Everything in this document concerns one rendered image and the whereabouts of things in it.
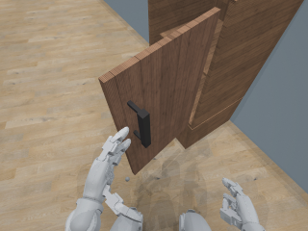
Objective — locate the handle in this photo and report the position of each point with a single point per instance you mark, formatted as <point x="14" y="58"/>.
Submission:
<point x="143" y="117"/>

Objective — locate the robot right shin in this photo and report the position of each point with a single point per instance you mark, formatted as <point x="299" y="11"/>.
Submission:
<point x="190" y="211"/>

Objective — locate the right robot hand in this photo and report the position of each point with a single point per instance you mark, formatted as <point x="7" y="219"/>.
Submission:
<point x="242" y="210"/>

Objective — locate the left robot hand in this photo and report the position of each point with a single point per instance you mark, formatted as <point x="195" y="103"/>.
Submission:
<point x="102" y="171"/>

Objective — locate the robot left forearm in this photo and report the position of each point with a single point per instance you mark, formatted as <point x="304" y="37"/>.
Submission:
<point x="86" y="216"/>

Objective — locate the cupboard door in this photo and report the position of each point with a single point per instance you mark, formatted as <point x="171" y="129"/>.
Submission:
<point x="163" y="79"/>

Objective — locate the right robot thigh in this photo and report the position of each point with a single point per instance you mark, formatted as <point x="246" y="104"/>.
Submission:
<point x="193" y="222"/>

